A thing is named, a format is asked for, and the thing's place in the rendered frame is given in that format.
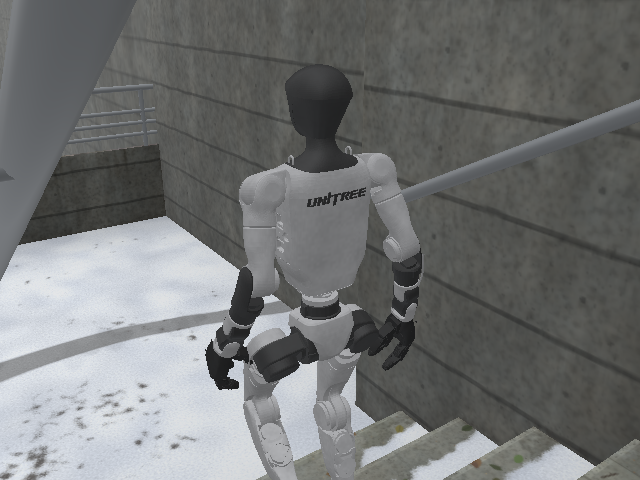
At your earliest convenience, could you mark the robot right upper arm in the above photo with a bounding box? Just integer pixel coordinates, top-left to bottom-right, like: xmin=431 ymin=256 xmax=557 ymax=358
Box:
xmin=353 ymin=153 xmax=420 ymax=263

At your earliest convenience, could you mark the robot right hand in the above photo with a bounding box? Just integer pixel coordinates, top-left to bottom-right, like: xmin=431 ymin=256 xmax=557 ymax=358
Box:
xmin=368 ymin=313 xmax=417 ymax=371

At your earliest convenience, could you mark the left robot forearm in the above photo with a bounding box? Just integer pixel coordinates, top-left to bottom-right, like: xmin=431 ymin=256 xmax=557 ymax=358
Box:
xmin=213 ymin=267 xmax=264 ymax=358

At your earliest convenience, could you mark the robot head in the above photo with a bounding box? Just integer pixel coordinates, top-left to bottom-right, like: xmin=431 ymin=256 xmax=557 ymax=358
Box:
xmin=285 ymin=64 xmax=358 ymax=173

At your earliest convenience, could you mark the robot left hand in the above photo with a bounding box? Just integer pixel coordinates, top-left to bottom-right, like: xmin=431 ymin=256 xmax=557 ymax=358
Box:
xmin=205 ymin=339 xmax=253 ymax=390

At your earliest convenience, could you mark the robot left upper arm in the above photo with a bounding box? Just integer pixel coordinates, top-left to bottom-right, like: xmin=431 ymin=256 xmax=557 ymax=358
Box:
xmin=239 ymin=167 xmax=287 ymax=298

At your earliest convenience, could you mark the right robot forearm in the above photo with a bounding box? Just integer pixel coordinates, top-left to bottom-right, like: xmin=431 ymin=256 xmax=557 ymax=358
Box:
xmin=391 ymin=237 xmax=422 ymax=322

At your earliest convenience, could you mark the left robot thigh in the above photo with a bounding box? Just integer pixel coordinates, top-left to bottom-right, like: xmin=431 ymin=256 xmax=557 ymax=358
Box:
xmin=243 ymin=328 xmax=306 ymax=426

